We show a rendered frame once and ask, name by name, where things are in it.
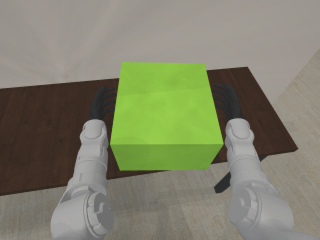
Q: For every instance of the robot right hand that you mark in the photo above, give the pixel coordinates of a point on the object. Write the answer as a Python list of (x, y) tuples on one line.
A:
[(232, 107)]

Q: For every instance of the table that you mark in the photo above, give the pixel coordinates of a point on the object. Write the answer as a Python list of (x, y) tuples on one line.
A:
[(40, 129)]

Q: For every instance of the right robot forearm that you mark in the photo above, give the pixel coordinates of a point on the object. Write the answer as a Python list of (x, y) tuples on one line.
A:
[(243, 162)]

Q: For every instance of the robot left upper arm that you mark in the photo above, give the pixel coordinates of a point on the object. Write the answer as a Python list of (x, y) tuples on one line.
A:
[(86, 217)]

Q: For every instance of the robot left hand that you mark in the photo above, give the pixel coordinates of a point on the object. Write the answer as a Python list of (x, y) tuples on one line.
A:
[(97, 109)]

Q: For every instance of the left robot forearm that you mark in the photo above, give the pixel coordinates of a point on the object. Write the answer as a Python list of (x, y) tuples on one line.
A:
[(91, 163)]

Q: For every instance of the robot right upper arm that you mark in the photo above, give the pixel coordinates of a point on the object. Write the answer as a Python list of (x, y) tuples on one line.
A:
[(258, 215)]

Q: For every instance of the carton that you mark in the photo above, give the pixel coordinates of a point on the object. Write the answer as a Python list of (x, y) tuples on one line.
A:
[(165, 118)]

